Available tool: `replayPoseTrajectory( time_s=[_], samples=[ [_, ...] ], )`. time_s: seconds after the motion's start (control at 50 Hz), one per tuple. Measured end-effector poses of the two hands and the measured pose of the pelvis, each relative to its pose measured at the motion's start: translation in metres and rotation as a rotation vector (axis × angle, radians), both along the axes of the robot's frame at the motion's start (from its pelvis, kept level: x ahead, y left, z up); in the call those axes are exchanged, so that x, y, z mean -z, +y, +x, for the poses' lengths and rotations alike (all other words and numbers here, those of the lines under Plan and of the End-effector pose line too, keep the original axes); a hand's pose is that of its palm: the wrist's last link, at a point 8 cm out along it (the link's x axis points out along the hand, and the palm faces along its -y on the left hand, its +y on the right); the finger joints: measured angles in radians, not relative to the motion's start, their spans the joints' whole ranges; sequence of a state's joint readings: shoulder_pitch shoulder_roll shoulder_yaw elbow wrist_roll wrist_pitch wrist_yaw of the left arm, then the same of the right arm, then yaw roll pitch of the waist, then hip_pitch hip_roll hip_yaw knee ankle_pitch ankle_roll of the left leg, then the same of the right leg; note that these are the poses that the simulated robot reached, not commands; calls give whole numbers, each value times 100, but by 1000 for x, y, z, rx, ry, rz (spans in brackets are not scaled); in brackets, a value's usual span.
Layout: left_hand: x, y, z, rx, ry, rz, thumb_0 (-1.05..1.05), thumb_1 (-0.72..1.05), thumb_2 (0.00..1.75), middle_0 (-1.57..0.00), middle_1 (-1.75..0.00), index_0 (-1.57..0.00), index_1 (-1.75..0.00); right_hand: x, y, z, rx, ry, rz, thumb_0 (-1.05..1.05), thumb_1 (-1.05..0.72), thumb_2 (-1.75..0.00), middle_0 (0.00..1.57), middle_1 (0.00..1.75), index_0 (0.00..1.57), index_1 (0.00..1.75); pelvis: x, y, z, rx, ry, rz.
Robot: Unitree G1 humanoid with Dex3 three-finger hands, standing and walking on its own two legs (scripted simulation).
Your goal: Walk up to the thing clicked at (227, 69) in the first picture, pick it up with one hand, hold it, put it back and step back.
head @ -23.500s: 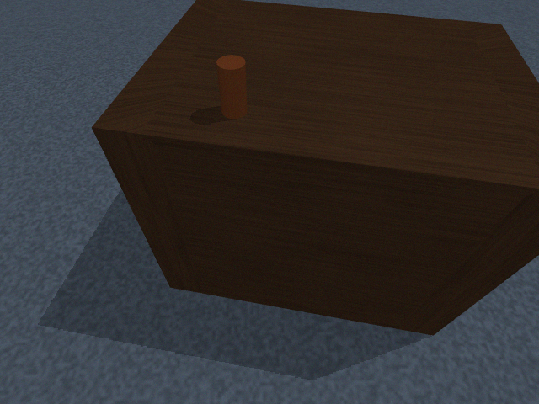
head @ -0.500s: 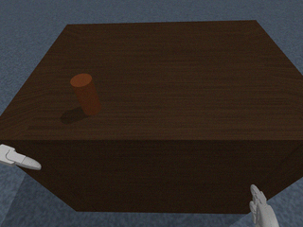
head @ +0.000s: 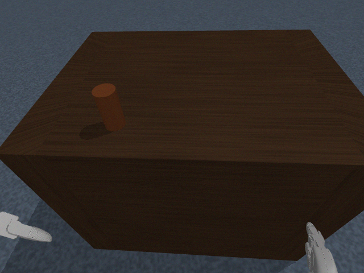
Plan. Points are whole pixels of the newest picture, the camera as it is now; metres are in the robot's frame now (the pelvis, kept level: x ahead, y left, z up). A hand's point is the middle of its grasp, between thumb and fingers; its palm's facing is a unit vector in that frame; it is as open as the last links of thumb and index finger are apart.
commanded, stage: sink last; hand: left
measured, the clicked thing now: (110, 108) +0.48 +0.22 +0.10
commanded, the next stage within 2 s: home in 0.04 s
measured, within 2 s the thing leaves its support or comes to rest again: neither
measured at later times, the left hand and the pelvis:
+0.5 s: hand (45, 217) +0.19 +0.28 +0.07, palm faces +0.31 -0.88 -0.36, open 17.6 cm; pelvis +0.00 +0.02 +0.01, yaw -1 degrees
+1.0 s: hand (115, 244) +0.20 +0.18 -0.09, palm faces +0.09 -0.97 -0.20, open 17.7 cm; pelvis +0.02 +0.01 +0.00, yaw -1 degrees
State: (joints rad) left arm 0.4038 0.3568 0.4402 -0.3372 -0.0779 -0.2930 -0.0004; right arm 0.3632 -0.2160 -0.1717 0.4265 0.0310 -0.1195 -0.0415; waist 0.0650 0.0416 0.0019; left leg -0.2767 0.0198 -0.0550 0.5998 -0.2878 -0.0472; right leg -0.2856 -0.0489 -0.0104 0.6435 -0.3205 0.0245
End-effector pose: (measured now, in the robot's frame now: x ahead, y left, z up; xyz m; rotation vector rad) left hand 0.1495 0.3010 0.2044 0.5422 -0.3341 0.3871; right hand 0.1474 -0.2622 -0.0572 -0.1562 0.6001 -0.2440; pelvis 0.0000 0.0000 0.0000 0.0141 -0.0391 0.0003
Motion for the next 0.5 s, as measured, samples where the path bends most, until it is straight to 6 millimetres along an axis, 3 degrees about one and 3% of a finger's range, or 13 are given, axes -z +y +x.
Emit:
replayPoseTrajectory(
  time_s=[0.12,0.24,0.36,0.44,0.5],
  samples=[
    [-4,22,2,-29,-21,40,-1,-56,4,-8,-6,-7,-6,-4,-4,-10,17,11,-28,-1,50,-7,7,6,6,5,-2,4,-4,7,-7,-3],
    [11,46,3,-93,23,0,-1,-58,4,-8,-7,-7,-7,-10,-3,-10,19,5,-52,-1,43,-12,8,8,8,8,-4,11,-4,14,-5,-7],
    [50,38,9,-63,118,-105,-1,-58,4,-6,-6,-6,-6,-9,32,2,-60,-4,-10,-1,17,-30,11,14,11,13,-5,16,-1,16,1,-11],
    [85,26,11,-36,245,-187,-1,-58,4,-6,-6,-6,-6,2,63,8,-116,28,56,0,-3,-41,12,16,12,16,-5,18,2,16,13,-15],
    [114,14,7,-25,367,-248,-1,-57,4,-6,-6,-6,-6,11,75,10,-126,60,87,0,-17,-48,14,18,14,18,-6,19,5,15,20,-17]
  ],
)
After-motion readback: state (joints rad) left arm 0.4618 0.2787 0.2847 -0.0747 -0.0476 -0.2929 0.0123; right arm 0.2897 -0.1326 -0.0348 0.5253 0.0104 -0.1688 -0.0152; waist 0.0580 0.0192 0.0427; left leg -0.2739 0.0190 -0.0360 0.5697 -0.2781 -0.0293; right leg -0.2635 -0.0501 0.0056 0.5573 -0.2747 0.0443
